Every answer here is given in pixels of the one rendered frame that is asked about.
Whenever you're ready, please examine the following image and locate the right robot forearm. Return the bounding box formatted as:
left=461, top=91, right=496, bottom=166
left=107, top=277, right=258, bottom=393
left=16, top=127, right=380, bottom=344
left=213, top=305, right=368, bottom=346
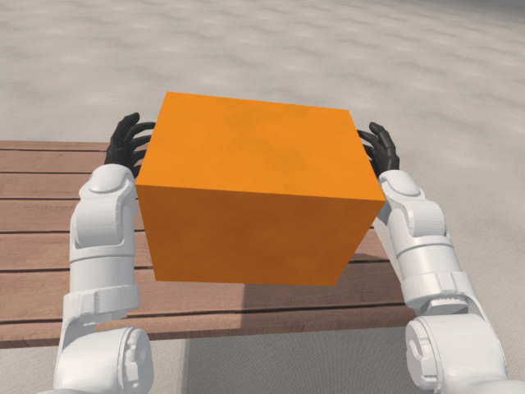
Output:
left=377, top=170, right=508, bottom=377

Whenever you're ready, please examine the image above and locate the left robot hand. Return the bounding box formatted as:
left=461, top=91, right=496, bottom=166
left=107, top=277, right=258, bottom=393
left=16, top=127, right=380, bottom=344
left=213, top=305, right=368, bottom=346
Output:
left=104, top=112, right=156, bottom=179

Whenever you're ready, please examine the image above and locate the right robot hand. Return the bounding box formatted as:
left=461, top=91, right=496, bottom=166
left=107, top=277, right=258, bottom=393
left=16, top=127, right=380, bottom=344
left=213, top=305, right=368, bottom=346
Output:
left=357, top=122, right=399, bottom=179

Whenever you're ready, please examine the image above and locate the carton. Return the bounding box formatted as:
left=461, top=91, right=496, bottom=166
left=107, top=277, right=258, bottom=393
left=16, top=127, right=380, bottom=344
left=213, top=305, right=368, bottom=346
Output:
left=135, top=92, right=386, bottom=286

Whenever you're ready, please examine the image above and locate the left robot forearm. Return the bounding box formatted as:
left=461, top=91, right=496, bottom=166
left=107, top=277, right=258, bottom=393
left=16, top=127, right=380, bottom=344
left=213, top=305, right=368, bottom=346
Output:
left=53, top=164, right=139, bottom=390

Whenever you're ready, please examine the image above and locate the robot left upper arm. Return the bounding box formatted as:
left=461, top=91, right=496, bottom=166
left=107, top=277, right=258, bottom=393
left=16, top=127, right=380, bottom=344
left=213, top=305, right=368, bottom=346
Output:
left=36, top=326, right=154, bottom=394

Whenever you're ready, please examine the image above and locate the table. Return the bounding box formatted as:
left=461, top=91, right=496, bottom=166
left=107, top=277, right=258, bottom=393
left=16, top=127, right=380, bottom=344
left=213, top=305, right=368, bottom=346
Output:
left=0, top=140, right=417, bottom=349

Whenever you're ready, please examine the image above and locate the robot right upper arm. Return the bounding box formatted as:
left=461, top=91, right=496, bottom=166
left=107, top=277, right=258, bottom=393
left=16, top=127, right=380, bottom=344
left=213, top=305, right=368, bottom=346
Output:
left=405, top=314, right=525, bottom=394

